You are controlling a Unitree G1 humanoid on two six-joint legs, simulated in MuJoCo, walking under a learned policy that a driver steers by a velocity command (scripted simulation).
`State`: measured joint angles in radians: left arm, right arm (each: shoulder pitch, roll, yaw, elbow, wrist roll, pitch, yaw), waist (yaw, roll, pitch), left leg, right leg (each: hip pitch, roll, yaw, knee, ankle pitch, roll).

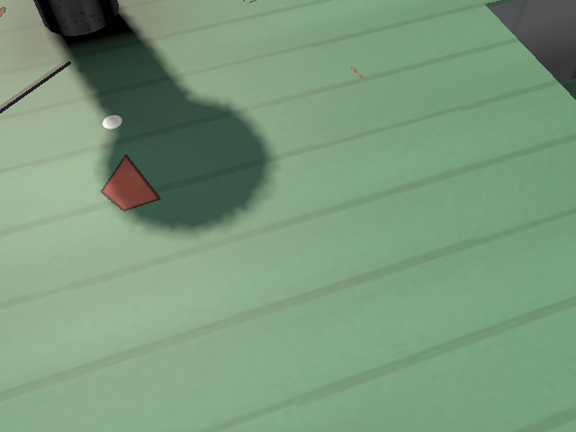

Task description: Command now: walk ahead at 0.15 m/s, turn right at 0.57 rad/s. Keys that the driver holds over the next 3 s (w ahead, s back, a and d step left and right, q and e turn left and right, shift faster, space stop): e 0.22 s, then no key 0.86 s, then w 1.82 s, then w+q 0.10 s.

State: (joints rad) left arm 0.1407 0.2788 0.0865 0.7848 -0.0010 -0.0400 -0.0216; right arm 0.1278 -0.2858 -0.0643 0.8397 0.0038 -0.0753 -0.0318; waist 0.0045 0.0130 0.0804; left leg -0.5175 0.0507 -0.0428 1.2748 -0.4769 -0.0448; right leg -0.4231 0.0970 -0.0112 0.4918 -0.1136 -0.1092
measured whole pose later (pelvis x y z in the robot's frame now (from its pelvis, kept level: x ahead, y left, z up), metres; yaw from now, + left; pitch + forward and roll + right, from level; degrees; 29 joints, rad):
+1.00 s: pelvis +0.11 +0.02 +0.00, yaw -14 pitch -1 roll +0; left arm 0.22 0.20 0.03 0.79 0.01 -0.01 0.01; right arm 0.21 -0.25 -0.05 0.87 -0.01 -0.01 -0.03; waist -0.02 0.01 0.02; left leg -0.25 0.04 -0.04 0.52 -0.25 -0.06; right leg -0.20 0.02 0.04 0.55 -0.33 -0.01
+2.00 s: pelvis +0.47 -0.07 +0.01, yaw -13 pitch +0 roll -2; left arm 0.22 0.25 0.06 0.87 0.00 -0.09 -0.04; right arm 0.27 -0.28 -0.05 0.89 0.02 -0.09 -0.01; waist 0.01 0.04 0.04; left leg -0.50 0.10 -0.04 1.17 -0.31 0.04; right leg -0.26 0.07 -0.07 0.38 -0.13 -0.08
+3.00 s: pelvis +1.02 -0.18 +0.00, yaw -12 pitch +2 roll +0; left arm 0.11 0.26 0.05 0.85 0.00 -0.09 -0.03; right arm 0.34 -0.28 -0.05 0.93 0.03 -0.08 0.00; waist -0.02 0.02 0.03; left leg -0.32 0.01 -0.05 1.12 -0.44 0.03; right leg -0.40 0.01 -0.06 0.53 -0.16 -0.05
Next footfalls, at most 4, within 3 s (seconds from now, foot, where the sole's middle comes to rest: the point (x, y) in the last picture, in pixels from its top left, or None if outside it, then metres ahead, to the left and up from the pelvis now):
0.34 left None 0.20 0.15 -0.77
0.66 right None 0.10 -0.10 -0.77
1.82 right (383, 373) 0.53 -0.17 -0.77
2.36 left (306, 246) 0.88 0.00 -0.77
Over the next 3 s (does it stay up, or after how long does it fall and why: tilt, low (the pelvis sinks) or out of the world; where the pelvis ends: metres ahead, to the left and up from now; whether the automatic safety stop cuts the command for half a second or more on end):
stays up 1.02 -0.18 0.00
